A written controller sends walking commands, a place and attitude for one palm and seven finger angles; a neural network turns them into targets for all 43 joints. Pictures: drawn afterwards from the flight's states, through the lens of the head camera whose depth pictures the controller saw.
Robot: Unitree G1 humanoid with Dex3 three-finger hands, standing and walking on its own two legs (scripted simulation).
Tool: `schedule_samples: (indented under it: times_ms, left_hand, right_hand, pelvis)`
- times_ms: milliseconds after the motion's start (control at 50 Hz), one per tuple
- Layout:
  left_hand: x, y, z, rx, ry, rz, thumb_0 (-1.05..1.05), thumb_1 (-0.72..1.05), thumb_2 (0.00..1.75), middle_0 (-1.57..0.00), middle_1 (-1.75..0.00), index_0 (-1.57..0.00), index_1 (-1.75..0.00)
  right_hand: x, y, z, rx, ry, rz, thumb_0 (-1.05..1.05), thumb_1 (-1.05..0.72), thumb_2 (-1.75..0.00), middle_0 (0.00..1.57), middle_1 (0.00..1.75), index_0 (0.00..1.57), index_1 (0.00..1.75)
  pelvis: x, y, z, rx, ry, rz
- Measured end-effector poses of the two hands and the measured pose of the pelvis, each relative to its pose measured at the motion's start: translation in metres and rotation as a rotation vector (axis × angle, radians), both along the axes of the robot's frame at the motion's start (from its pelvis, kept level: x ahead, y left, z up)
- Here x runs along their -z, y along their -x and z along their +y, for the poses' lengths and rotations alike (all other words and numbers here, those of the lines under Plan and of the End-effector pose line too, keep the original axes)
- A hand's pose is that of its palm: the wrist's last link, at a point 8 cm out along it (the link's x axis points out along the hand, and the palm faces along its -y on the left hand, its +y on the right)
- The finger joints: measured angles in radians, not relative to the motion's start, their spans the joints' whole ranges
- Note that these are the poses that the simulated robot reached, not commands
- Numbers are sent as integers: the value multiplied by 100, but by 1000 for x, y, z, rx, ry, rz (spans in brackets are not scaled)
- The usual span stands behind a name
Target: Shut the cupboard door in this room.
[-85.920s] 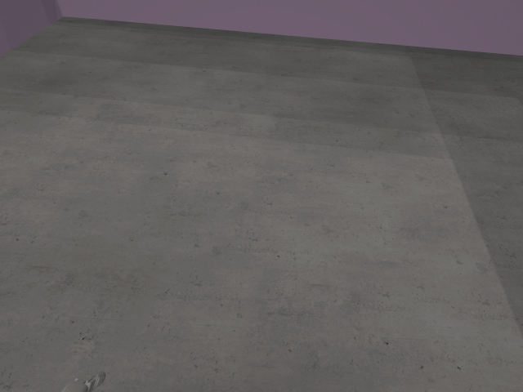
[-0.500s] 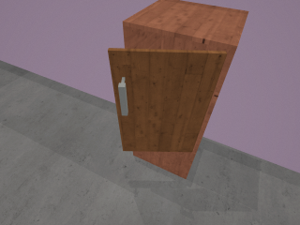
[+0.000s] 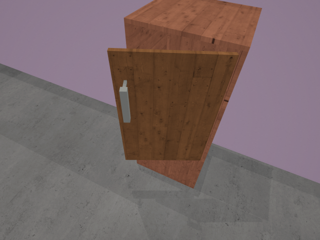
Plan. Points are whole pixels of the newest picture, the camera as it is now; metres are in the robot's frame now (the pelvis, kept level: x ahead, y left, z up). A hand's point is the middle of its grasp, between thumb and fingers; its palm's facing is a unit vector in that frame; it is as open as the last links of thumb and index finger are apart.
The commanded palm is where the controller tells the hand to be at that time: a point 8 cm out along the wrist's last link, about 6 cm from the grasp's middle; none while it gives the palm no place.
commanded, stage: shuffle to correct the standing spot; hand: left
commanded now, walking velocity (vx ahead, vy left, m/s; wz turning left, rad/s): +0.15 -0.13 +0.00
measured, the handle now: (126, 101) +0.53 +0.15 +0.03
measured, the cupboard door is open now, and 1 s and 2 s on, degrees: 26 26 26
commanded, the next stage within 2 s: come to a stop and stand still in 0.42 s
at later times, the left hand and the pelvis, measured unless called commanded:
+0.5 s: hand out of the picture +0.14 +0.15 -0.17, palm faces +0.01 -0.98 -0.20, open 7.3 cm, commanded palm none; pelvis +0.09 -0.05 +0.00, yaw +0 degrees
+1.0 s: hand out of the picture +0.15 +0.12 -0.18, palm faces +0.11 -0.98 -0.18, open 7.3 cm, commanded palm none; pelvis +0.11 -0.06 +0.00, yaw +2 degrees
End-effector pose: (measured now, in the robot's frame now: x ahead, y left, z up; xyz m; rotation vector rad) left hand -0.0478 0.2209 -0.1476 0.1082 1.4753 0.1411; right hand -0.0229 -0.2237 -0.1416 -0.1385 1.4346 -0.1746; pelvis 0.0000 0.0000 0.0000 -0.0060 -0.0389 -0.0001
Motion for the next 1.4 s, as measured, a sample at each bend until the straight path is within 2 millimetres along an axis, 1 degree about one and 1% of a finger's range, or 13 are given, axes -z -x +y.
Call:
schedule_samples:
  times_ms: [100,240,300,420,540,620,700,820,960,1080,1200,1320,1400]
  left_hand:
    - [3,1,-18,-51,16,24,0,91,90,-20,-30,-20,-29]
    - [16,-16,-31,-71,71,68,0,91,90,-20,-30,-20,-29]
    - [12,-46,-31,-31,74,56,0,91,90,-20,-30,-20,-29]
    - [0,-128,-23,16,9,-64,2,94,90,-20,-30,-20,-29]
    - [-4,-201,-27,50,-80,-189,2,93,90,-20,-30,-20,-29]
    - [-7,-220,-45,23,-93,-243,1,92,90,-20,-30,-20,-29]
    - [-4,-222,-66,12,-59,-228,0,92,90,-20,-30,-20,-29]
    - [13,-215,-63,-25,-29,-205,0,94,90,-21,-30,-21,-30]
    - [8,-194,-57,-57,-28,-156,0,92,90,-20,-30,-21,-29]
    - [3,-166,-58,-37,-68,-164,0,91,90,-20,-30,-20,-29]
    - [-5,-140,-55,-5,-109,-176,0,91,90,-20,-30,-21,-29]
    - [-12,-122,-60,11,-114,-200,0,91,90,-20,-30,-20,-29]
    - [-12,-109,-68,20,-94,-184,0,91,90,-20,-30,-20,-29]
  right_hand:
    - [2,-12,-4,-5,2,22,0,-91,-90,20,30,20,30]
    - [-2,-53,0,-12,37,-29,0,-91,-90,20,30,20,30]
    - [-7,-60,1,10,37,-50,0,-91,-90,20,30,20,30]
    - [-10,-54,-8,43,8,29,0,-91,-90,20,30,20,30]
    - [10,-57,-44,78,-13,116,0,-90,-90,20,30,20,30]
    - [12,-84,-72,43,10,128,0,-91,-90,20,30,20,30]
    - [7,-130,-86,14,35,37,0,-91,-90,20,30,20,30]
    - [3,-188,-78,-39,51,-104,0,-91,-90,19,30,20,30]
    - [-9,-218,-64,-105,47,-188,0,-93,-90,20,30,20,30]
    - [-2,-229,-62,-121,-6,-269,0,-92,-90,20,30,20,30]
    - [5,-211,-62,-111,-48,-345,0,-91,-90,20,30,20,30]
    - [6,-169,-76,-89,-41,-301,-1,-93,-90,20,30,20,30]
    - [4,-131,-88,-76,-23,-222,-1,-93,-90,20,30,20,30]
  pelvis:
    - [3,-16,-7,-17,17,18]
    - [7,-45,-4,-14,10,27]
    - [2,-56,-7,2,7,34]
    - [-5,-76,-25,5,10,47]
    - [10,-104,-58,-5,2,37]
    - [10,-116,-69,-32,15,23]
    - [6,-123,-73,-37,11,18]
    - [11,-124,-69,-35,17,0]
    - [3,-117,-63,-28,4,6]
    - [9,-103,-66,-23,-5,36]
    - [12,-84,-68,-28,3,-12]
    - [9,-65,-76,-32,-2,-23]
    - [5,-55,-80,-30,-4,-8]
